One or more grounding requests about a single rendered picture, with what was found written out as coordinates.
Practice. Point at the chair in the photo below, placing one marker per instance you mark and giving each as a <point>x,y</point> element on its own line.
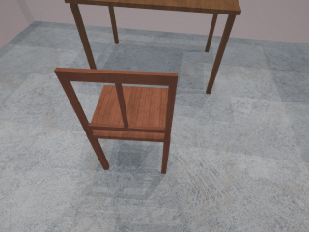
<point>133,113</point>

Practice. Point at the table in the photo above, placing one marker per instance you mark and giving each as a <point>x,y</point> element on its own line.
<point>215,7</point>

